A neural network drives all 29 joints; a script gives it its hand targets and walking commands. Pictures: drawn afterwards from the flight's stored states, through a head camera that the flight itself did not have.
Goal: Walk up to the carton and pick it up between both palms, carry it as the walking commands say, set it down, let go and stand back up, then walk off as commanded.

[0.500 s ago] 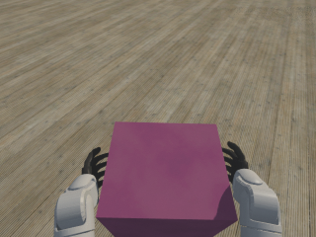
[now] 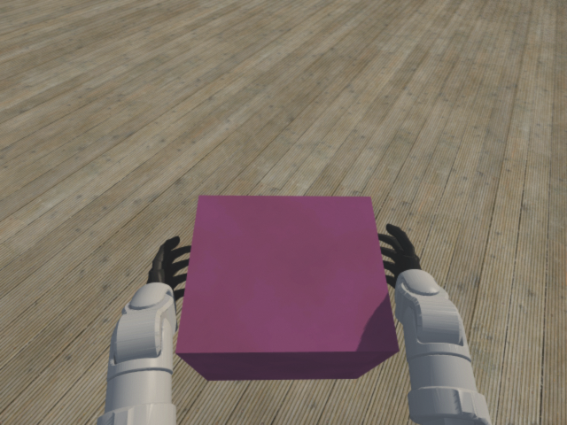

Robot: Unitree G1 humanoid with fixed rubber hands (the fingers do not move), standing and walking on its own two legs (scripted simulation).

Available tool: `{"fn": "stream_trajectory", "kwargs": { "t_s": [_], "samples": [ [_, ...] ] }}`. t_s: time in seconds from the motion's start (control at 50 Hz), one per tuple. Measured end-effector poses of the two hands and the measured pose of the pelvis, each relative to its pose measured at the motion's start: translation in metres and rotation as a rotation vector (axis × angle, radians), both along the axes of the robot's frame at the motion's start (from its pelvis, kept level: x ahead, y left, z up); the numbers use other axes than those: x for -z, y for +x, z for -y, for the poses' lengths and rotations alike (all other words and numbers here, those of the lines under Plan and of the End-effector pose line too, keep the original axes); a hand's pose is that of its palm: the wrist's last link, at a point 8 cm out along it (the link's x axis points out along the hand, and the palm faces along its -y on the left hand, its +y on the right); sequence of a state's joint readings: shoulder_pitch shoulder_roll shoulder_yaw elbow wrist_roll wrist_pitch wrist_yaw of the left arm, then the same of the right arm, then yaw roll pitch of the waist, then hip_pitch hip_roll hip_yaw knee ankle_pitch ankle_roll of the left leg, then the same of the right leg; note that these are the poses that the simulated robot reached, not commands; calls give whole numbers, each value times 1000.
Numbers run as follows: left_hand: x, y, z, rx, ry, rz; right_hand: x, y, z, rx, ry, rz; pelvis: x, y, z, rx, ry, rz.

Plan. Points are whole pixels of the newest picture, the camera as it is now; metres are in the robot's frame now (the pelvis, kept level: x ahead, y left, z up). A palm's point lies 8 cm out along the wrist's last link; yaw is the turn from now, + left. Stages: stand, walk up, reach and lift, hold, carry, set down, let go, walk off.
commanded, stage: hold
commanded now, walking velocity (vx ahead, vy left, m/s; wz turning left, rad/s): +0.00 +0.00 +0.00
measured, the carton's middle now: (284, 294) +0.32 +0.03 -0.02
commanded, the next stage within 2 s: set down in 0.10 s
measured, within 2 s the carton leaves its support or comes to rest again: neither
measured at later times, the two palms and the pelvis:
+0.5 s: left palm (170, 308) +0.28 +0.19 -0.01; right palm (401, 307) +0.30 -0.15 +0.00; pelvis +0.01 +0.02 +0.00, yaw -1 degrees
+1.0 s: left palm (197, 311) +0.33 +0.18 -0.11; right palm (388, 307) +0.34 -0.16 -0.09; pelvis -0.04 +0.01 -0.05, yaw -2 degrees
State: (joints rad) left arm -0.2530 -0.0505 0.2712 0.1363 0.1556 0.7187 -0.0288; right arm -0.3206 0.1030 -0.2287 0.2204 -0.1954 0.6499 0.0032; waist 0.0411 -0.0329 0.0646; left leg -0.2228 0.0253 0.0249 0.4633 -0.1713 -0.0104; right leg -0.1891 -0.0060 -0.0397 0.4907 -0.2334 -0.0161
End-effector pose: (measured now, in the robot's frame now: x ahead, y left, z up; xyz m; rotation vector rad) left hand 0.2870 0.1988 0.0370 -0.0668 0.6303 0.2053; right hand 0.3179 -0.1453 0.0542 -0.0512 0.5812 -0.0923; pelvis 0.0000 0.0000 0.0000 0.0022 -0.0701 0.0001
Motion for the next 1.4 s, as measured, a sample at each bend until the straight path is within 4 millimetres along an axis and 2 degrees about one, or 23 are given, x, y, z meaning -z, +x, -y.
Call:
{"fn": "stream_trajectory", "kwargs": {
  "t_s": [0.08, 0.18, 0.28, 0.4, 0.6, 0.78, 0.9, 1.1, 1.4],
  "samples": [
    [-3, 9, 3, 10, -10, 0, -8, 6, 3, 12, -10, 0, -4, 13, -2, 2, 1, 6],
    [1, 10, 9, 28, -20, -30, -3, -1, 10, 45, 0, -29, -7, 29, -6, 12, 0, 25],
    [14, 2, 15, 50, -22, -79, 18, -22, 17, 89, 30, -79, -8, 37, -12, 25, -1, 40],
    [29, -5, 13, 68, 18, -121, 45, -34, 14, 92, 45, -120, -5, 29, -16, 28, 3, 37],
    [62, -3, 0, 5, -2, -98, 67, -7, 0, 27, 18, -99, 9, -2, -17, 1, -1, -57],
    [98, 22, 17, 56, -6, -96, 102, 0, 18, 77, 20, -96, 26, -26, -18, 10, -6, -185],
    [123, 34, 22, 56, 2, -96, 128, 13, 23, 74, 24, -95, 41, -38, -18, 37, 6, -272],
    [164, 44, 14, 23, 2, -101, 167, 36, 15, 41, 28, -101, 66, -41, -11, 33, 13, -426],
    [218, 59, 22, 32, -23, -88, 220, 44, 22, 75, 46, -89, 113, -43, -5, 21, 4, -598]
  ]
}}
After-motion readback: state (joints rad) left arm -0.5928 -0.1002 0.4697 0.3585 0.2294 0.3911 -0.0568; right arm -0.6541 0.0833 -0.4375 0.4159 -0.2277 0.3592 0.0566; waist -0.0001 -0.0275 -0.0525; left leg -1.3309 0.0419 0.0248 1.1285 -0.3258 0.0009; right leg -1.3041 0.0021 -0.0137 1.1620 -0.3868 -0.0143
